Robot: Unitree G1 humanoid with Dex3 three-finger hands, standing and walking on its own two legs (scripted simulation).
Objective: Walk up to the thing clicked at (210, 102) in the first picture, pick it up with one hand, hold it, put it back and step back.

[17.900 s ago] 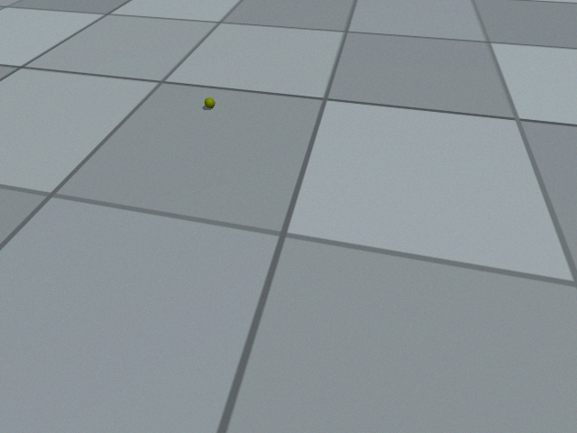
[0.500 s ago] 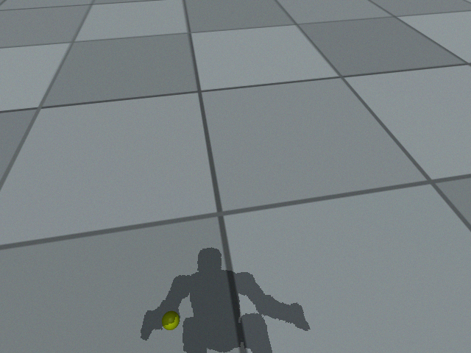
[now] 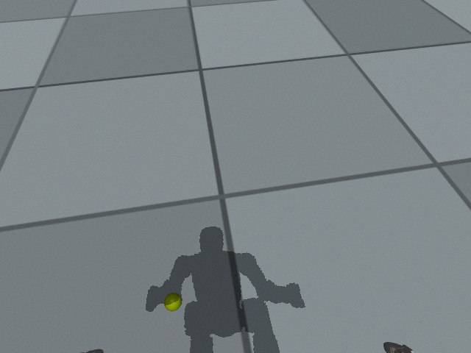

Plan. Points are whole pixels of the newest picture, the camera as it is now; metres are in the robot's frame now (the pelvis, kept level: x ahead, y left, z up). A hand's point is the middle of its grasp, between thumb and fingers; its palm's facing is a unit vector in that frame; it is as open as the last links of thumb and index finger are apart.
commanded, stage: rise first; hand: left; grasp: from above
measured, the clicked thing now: (172, 301) +0.42 +0.27 -0.74
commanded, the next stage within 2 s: none
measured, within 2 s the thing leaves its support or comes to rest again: neither
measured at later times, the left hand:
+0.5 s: hand out of the picture +0.14 +0.27 -0.21, palm faces -0.12 -0.89 -0.43, open 13.9 cm
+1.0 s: hand out of the picture +0.14 +0.28 -0.28, palm faces -0.28 -0.79 -0.54, open 14.1 cm
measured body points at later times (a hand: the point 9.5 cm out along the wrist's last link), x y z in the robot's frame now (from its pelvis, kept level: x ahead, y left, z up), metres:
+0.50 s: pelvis +0.00 +0.01 -0.07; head +0.09 +0.02 +0.37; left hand +0.15 +0.31 -0.18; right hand +0.13 -0.25 -0.17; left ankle +0.00 +0.14 -0.74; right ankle +0.00 -0.13 -0.74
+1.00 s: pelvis -0.02 +0.01 -0.14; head +0.11 +0.03 +0.29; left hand +0.15 +0.32 -0.24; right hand +0.17 -0.24 -0.23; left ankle +0.00 +0.14 -0.74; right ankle +0.00 -0.13 -0.74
